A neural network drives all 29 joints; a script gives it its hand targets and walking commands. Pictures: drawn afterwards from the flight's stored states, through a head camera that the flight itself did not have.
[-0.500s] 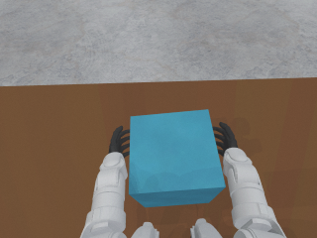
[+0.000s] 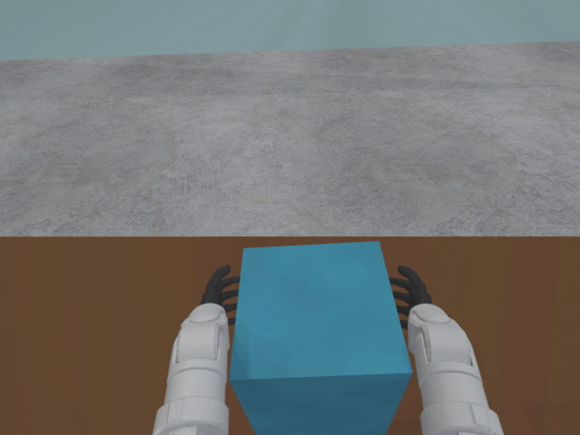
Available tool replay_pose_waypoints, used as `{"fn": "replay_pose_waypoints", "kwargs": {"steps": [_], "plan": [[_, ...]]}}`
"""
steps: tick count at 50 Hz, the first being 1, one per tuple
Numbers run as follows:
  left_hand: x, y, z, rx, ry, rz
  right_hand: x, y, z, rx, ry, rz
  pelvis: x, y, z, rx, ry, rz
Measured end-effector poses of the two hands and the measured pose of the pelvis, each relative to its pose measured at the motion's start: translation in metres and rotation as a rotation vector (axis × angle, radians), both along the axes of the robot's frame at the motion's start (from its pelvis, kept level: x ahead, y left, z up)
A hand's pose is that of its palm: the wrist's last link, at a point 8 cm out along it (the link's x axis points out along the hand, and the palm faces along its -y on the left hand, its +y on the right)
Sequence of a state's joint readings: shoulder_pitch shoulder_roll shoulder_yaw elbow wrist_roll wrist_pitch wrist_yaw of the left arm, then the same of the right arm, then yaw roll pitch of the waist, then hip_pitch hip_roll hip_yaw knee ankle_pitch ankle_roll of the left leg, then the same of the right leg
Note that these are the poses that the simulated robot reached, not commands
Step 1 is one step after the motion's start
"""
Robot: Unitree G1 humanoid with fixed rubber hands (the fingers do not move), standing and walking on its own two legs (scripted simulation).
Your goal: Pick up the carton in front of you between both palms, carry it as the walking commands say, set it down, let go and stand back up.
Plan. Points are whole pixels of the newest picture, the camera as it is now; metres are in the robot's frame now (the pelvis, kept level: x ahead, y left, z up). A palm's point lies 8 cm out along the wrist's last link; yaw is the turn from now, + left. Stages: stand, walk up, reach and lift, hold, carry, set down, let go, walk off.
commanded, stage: reach and lift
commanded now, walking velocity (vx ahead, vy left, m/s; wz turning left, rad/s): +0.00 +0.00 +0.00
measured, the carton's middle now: (316, 343) +0.29 -0.01 -0.05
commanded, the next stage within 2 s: hold in 0.84 s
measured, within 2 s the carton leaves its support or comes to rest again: neither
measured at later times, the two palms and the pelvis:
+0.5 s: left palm (212, 307) +0.31 +0.15 +0.03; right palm (415, 303) +0.31 -0.15 +0.03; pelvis +0.01 +0.00 +0.01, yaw +1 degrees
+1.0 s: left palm (202, 308) +0.30 +0.16 +0.05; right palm (413, 303) +0.29 -0.14 +0.05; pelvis +0.02 +0.00 +0.01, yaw +0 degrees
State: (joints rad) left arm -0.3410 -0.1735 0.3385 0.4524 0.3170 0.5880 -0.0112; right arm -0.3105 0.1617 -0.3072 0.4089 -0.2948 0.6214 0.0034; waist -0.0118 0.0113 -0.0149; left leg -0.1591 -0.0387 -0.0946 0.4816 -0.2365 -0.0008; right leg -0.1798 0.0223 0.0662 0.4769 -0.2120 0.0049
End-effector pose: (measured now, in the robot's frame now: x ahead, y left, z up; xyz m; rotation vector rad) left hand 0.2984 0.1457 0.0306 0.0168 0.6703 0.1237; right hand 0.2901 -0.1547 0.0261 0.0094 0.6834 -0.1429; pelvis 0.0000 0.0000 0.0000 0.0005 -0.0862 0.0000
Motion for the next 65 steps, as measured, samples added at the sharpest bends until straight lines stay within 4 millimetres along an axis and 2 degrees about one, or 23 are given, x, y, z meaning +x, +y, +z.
{"fn": "replay_pose_waypoints", "kwargs": {"steps": [10,25,40,52,65], "plan": [[0.002,0.002,0.0,0.003,-0.003,0.01,0.008,0.002,0.003,0.0,-0.004,0.012,-0.007,-0.001,0.0,-0.001,-0.008,0.0],[0.01,0.003,0.003,0.011,0.002,0.001,0.016,0.003,0.007,-0.015,0.001,0.023,0.01,-0.001,0.005,-0.005,0.0,0.01],[0.008,0.006,0.008,0.026,0.005,-0.015,0.012,0.006,0.012,-0.036,0.005,0.033,0.021,0.003,0.008,-0.006,-0.01,0.005],[-0.005,0.012,0.023,0.014,-0.024,0.01,0.005,0.013,0.027,-0.029,-0.025,0.043,0.013,0.004,0.007,-0.005,-0.049,-0.005],[-0.008,0.008,0.026,0.002,-0.02,0.014,0.0,0.008,0.03,-0.01,-0.024,0.024,0.0,0.001,0.005,-0.004,-0.077,-0.002]]}}
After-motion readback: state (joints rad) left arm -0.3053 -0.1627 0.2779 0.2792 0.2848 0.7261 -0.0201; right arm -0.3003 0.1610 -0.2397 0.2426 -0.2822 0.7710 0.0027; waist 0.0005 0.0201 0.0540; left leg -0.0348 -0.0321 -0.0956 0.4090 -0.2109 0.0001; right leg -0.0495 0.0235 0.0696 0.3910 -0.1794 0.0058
